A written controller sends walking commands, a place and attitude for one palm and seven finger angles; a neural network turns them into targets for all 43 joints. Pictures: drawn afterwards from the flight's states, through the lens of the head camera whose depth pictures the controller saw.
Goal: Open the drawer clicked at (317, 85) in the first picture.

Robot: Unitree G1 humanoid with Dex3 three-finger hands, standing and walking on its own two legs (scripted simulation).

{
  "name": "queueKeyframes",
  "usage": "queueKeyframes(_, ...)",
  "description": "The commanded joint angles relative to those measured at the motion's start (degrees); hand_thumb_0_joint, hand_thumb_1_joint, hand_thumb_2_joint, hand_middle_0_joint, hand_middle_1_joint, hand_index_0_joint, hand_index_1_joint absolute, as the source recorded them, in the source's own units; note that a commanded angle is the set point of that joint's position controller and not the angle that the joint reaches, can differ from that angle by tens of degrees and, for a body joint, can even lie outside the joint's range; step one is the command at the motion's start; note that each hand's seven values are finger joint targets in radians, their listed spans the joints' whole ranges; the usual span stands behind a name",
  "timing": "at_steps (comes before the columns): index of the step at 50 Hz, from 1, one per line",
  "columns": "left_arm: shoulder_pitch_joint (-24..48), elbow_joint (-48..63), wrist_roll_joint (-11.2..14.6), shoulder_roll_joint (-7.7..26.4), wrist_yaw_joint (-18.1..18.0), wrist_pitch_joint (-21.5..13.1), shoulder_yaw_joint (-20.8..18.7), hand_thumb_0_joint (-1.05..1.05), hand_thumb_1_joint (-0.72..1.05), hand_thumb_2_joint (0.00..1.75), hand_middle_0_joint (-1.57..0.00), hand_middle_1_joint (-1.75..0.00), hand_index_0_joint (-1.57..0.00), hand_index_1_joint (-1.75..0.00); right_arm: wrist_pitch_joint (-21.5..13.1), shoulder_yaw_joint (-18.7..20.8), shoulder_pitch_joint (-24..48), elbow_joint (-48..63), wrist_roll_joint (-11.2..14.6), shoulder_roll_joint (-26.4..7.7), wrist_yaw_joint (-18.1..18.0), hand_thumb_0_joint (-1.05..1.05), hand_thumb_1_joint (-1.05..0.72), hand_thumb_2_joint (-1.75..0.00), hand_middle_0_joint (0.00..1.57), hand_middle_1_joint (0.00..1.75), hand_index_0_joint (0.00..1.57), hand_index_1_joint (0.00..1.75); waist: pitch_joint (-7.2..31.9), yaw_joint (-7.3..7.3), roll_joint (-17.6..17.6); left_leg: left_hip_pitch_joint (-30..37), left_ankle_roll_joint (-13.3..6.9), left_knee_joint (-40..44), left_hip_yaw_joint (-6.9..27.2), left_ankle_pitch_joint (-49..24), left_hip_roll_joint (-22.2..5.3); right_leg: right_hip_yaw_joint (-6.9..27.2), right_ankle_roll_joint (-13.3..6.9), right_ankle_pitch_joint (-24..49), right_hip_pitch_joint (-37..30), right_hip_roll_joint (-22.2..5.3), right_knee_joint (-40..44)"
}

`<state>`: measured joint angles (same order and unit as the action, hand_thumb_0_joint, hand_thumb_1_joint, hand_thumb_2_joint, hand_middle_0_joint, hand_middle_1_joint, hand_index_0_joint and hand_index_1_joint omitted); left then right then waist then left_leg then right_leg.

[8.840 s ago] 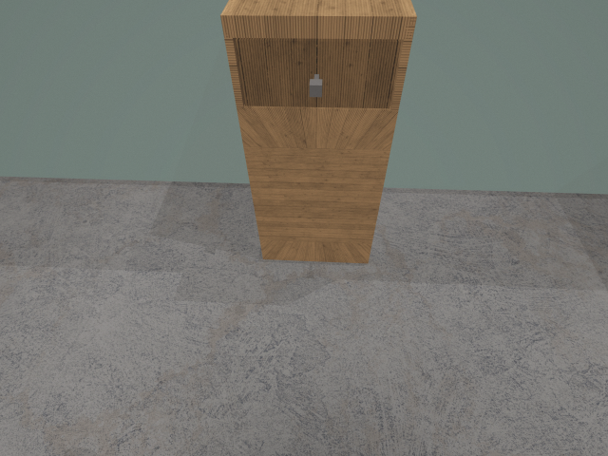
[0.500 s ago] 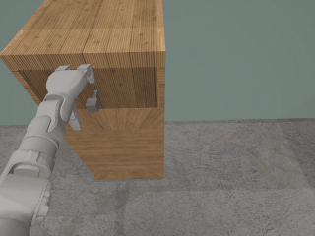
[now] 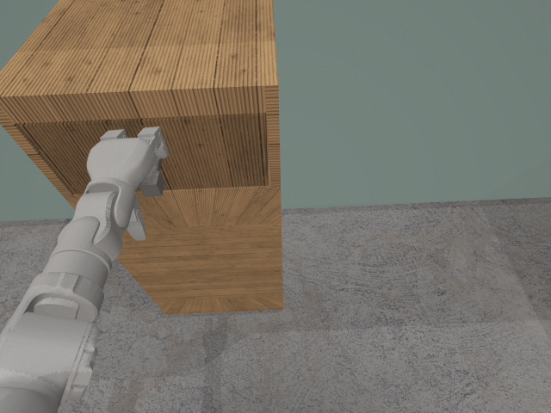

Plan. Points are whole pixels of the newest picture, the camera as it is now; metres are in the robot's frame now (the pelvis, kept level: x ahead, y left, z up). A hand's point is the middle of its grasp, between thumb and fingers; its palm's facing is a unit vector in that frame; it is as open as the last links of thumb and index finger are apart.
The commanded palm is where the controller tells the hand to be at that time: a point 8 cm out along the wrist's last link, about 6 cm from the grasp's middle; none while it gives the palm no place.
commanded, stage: lower the fingers behind the handle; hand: left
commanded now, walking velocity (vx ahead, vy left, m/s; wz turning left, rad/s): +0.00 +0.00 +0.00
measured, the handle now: (153, 175) +0.49 +0.22 +0.05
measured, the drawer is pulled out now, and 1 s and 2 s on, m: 0.00 0.00 0.00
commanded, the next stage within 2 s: close the thumb around the handle in 1.10 s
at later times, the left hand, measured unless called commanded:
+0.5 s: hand (143, 194) +0.45 +0.23 +0.04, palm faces -0.05 -0.04 -1.00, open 13.8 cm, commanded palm +0.43 +0.23 +0.10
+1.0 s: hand (148, 200) +0.45 +0.22 +0.03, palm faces -0.04 -0.04 -1.00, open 13.7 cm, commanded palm +0.43 +0.23 +0.08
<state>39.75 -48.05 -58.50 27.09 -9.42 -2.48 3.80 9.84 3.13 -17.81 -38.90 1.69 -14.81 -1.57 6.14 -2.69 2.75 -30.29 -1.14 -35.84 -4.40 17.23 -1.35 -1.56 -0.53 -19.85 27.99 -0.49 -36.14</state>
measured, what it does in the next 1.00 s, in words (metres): stands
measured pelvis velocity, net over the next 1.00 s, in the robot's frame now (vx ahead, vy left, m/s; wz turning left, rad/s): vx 0.00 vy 0.01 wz -0.01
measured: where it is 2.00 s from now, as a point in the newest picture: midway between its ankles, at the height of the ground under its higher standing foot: outside the picture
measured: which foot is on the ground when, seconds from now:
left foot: down 0.00-1.00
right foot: down 0.00-1.00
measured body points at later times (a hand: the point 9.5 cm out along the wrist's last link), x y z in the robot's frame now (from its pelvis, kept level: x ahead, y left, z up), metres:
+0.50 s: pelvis +0.00 +0.00 -0.01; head +0.06 -0.01 +0.44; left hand +0.45 +0.23 +0.10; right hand +0.04 -0.28 -0.14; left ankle +0.00 +0.11 -0.72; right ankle -0.03 -0.11 -0.72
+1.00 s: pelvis +0.00 +0.01 -0.01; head +0.06 +0.00 +0.43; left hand +0.45 +0.22 +0.08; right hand +0.03 -0.26 -0.14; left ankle +0.00 +0.11 -0.72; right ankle -0.03 -0.11 -0.72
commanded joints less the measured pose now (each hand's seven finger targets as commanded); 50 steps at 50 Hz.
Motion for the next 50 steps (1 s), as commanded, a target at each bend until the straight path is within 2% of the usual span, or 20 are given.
queueKeyframes(1, 26.32, 10.54, 0.00, 14.88, -2.23, -0.66, -4.26, 0.00, -0.50, 0.30, -0.30, -1.20, -0.30, -1.20, -1.52, 2.90, -2.60, 4.87, -0.32, -8.55, -1.18, 0.00, -0.90, -0.90, 0.20, 0.30, 0.20, 0.30, 18.72, -1.18, -2.86, 12.86, -2.10, 1.91, 1.89, -18.69, 2.31, 0.85, -1.19, 19.69, -6.13, 2.30, 4.22)
queueKeyframes(3, 26.37, 10.72, -0.07, 17.21, -2.14, -1.83, -5.96, 0.00, -0.50, 0.30, -0.30, -1.20, -0.30, -1.20, -1.56, 2.73, -2.95, 4.92, -0.46, -8.63, -1.51, 0.00, -0.90, -0.90, 0.20, 0.30, 0.20, 0.30, 19.40, -0.97, -2.41, 11.95, -2.10, 1.68, 1.90, -18.94, 2.49, 1.07, -1.26, 20.34, -7.36, 2.12, 3.98)
queueKeyframes(5, 25.29, 10.81, 0.00, 15.14, -2.27, -2.81, -4.76, 0.00, -0.50, 0.30, -0.30, -1.20, -0.30, -1.20, -1.71, 2.97, -2.77, 5.05, -0.46, -8.27, -1.48, 0.00, -0.90, -0.90, 0.20, 0.30, 0.20, 0.30, 19.50, -1.02, -1.60, 12.35, -2.06, 1.25, 1.76, -18.75, 2.59, 1.13, -1.17, 20.34, -6.15, 2.24, 3.72)
queueKeyframes(10, 23.33, 7.42, -0.47, 17.32, -3.76, -3.27, -6.76, 0.00, -0.50, 0.30, -0.30, -1.20, -0.30, -1.20, -1.93, 2.90, -3.38, 4.67, -0.33, -8.49, -1.50, 0.00, -0.90, -0.90, 0.20, 0.30, 0.20, 0.30, 18.44, -0.83, -2.73, 9.21, -2.04, 0.54, 1.61, -16.68, 2.73, 1.36, -1.06, 19.20, -5.38, 2.27, 3.24)
queueKeyframes(12, 24.30, 7.63, -0.69, 14.99, -4.28, -3.14, -4.68, 0.00, -0.50, 0.30, -0.30, -1.20, -0.30, -1.20, -2.09, 2.98, -3.71, 4.65, -0.38, -8.32, -1.36, 0.00, -0.90, -0.90, 0.20, 0.30, 0.20, 0.30, 18.89, -1.34, -1.42, 9.49, -1.93, 0.12, 1.58, -17.57, 2.80, 1.17, -1.18, 19.93, -4.58, 2.33, 2.79)
queueKeyframes(14, 23.96, 7.72, -0.88, 17.51, -4.67, -3.50, -7.04, 0.00, -0.50, 0.30, -0.30, -1.20, -0.30, -1.20, -2.13, 3.27, -4.26, 4.28, -0.57, -8.59, -1.38, 0.00, -0.90, -0.90, 0.20, 0.30, 0.20, 0.30, 21.44, -1.07, -1.94, 9.75, -2.05, -0.62, 1.46, -18.60, 2.71, 1.53, -0.98, 21.40, -5.70, 2.28, 2.37)
queueKeyframes(15, 23.73, 7.54, -1.02, 18.02, -4.85, -3.45, -7.27, 0.00, -0.50, 0.30, -0.30, -1.20, -0.30, -1.20, -2.02, 3.19, -4.10, 4.41, -0.54, -8.57, -1.42, 0.00, -0.90, -0.90, 0.20, 0.30, 0.20, 0.30, 21.16, -0.98, -0.82, 9.31, -1.92, -0.71, 1.53, -18.61, 2.77, 1.43, -1.09, 21.36, -5.33, 2.33, 2.04)
queueKeyframes(16, 24.66, 7.82, -0.73, 15.13, -4.91, -3.44, -4.81, 0.00, -0.50, 0.30, -0.30, -1.20, -0.30, -1.20, -2.06, 3.22, -4.01, 4.40, -0.56, -8.40, -1.39, 0.00, -0.90, -0.90, 0.20, 0.30, 0.20, 0.30, 20.37, -1.82, -1.56, 9.22, -2.00, -0.93, 1.40, -18.45, 2.83, 1.42, -0.95, 21.68, -4.70, 2.31, 2.25)
queueKeyframes(20, 22.45, 4.17, -1.59, 17.37, -5.69, -2.44, -6.92, 0.00, -0.50, 0.30, -0.30, -1.20, -0.30, -1.20, -1.89, 3.22, -4.58, 3.93, -0.59, -8.70, -1.22, 0.00, -0.90, -0.90, 0.20, 0.30, 0.20, 0.30, 19.84, -1.21, -1.40, 7.71, -1.85, -1.25, 1.46, -17.80, 2.68, 1.18, -1.11, 20.30, -3.55, 2.51, 1.66)
queueKeyframes(21, 23.03, 4.02, -1.55, 15.40, -5.77, -2.04, -5.13, 0.00, -0.50, 0.30, -0.30, -1.20, -0.30, -1.20, -1.86, 3.09, -4.39, 4.04, -0.57, -8.64, -1.20, 0.00, -0.90, -0.90, 0.20, 0.30, 0.20, 0.30, 18.94, -1.79, -1.63, 7.46, -1.85, -1.24, 1.43, -17.00, 2.64, 1.10, -1.05, 19.64, -2.75, 2.53, 1.81)
queueKeyframes(23, 23.45, 2.62, -1.77, 16.41, -5.97, -1.73, -6.00, 0.00, -0.50, 0.30, -0.30, -1.20, -0.30, -1.20, -1.91, 3.05, -4.92, 3.87, -0.61, -8.83, -1.23, 0.00, -0.90, -0.90, 0.20, 0.30, 0.20, 0.30, 18.80, -2.05, -2.56, 6.70, -1.92, -1.58, 1.56, -17.03, 2.49, 1.07, -1.11, 19.27, -2.70, 2.60, 1.68)
queueKeyframes(25, 24.41, 3.55, -1.87, 15.15, -6.19, -1.81, -5.04, 0.00, -0.50, 0.30, -0.30, -1.20, -0.30, -1.20, -1.97, 3.21, -5.29, 4.01, -0.70, -8.61, -1.18, 0.00, -0.90, -0.90, 0.20, 0.30, 0.20, 0.30, 20.28, -1.97, -1.46, 7.58, -1.91, -1.89, 1.61, -17.45, 2.49, 1.01, -1.13, 19.34, -2.00, 2.70, 1.22)
queueKeyframes(28, 23.54, 4.36, -2.03, 17.97, -6.53, -2.74, -8.00, 0.00, -0.50, 0.30, -0.30, -1.20, -0.30, -1.20, -1.98, 3.26, -5.52, 4.37, -1.04, -8.73, -1.26, 0.00, -0.90, -0.90, 0.20, 0.30, 0.20, 0.30, 23.00, -1.25, -2.12, 7.29, -2.01, -2.73, 1.84, -19.30, 2.49, 1.22, -1.20, 21.33, -3.62, 2.82, 0.26)
queueKeyframes(30, 23.94, 4.72, -2.21, 14.84, -7.05, -3.14, -5.56, 0.00, -0.50, 0.30, -0.30, -1.20, -0.30, -1.20, -2.19, 3.36, -5.63, 4.36, -1.01, -8.37, -1.20, 0.00, -0.90, -0.90, 0.20, 0.30, 0.20, 0.30, 21.44, -1.76, 0.19, 7.43, -1.81, -2.93, 1.77, -18.45, 2.42, 0.96, -1.24, 19.67, -0.89, 2.93, 0.11)
queueKeyframes(39, 24.86, 4.38, -3.21, 14.74, -10.09, -1.90, -6.53, 0.00, -0.50, 0.30, -0.30, -1.20, -0.30, -1.20, -2.31, 3.95, -6.93, 3.01, -1.45, -8.54, -0.59, 0.00, -0.90, -0.90, 0.20, 0.30, 0.20, 0.30, 24.71, -2.04, -0.71, 8.72, -1.59, -4.29, 2.58, -21.31, 1.85, 0.26, -1.37, 19.96, 0.71, 3.47, -1.52)
queueKeyframes(40, 23.89, 3.80, -2.86, 12.91, -10.03, -1.29, -5.41, 0.00, -0.50, 0.30, -0.30, -1.20, -0.30, -1.20, -2.26, 3.97, -6.62, 3.23, -1.42, -8.36, -0.49, 0.00, -0.90, -0.90, 0.20, 0.30, 0.20, 0.30, 24.00, -2.04, -0.06, 9.07, -1.58, -4.18, 2.41, -21.00, 1.93, 0.20, -1.41, 19.67, 1.15, 3.53, -1.10)
queueKeyframes(41, 25.53, 4.31, -2.92, 13.27, -10.05, -1.01, -5.31, 0.00, -0.50, 0.30, -0.30, -1.20, -0.30, -1.20, -2.25, 3.92, -6.59, 2.88, -1.37, -8.50, -0.51, 0.00, -0.90, -0.90, 0.20, 0.30, 0.20, 0.30, 23.12, -2.58, -0.21, 9.11, -1.58, -4.06, 2.50, -20.59, 1.72, 0.10, -1.36, 19.27, 1.69, 3.50, -0.96)
queueKeyframes(44, 24.29, 2.95, -2.87, 15.92, -9.74, -0.42, -7.25, 0.00, -0.50, 0.30, -0.30, -1.20, -0.30, -1.20, -2.00, 3.58, -6.54, 2.99, -1.25, -8.63, -0.66, 0.00, -0.90, -0.90, 0.20, 0.30, 0.20, 0.30, 23.17, -1.78, -0.78, 8.09, -1.64, -3.58, 2.49, -20.08, 1.89, 0.27, -1.39, 19.31, 0.09, 3.45, -0.84)
queueKeyframes(46, 24.87, 3.53, -2.74, 13.78, -9.35, -0.34, -5.45, 0.00, -0.50, 0.30, -0.30, -1.20, -0.30, -1.20, -2.13, 3.56, -6.02, 3.26, -1.16, -8.49, -0.68, 0.00, -0.90, -0.90, 0.20, 0.30, 0.20, 0.30, 21.39, -2.22, -0.98, 8.28, -1.68, -3.18, 2.44, -19.29, 1.76, 0.05, -1.41, 18.45, 0.95, 3.43, -0.38)
queueKeyframes(50, 24.09, 3.23, -2.78, 14.06, -8.94, -0.72, -5.57, 0.00, -0.50, 0.30, -0.30, -1.20, -0.30, -1.20, -2.14, 3.40, -5.77, 3.69, -1.09, -8.46, -0.86, 0.00, -0.90, -0.90, 0.20, 0.30, 0.20, 0.30, 20.40, -2.09, -0.24, 8.37, -1.61, -2.77, 2.63, -18.28, 1.71, 0.02, -1.55, 17.08, 1.46, 3.45, -0.14)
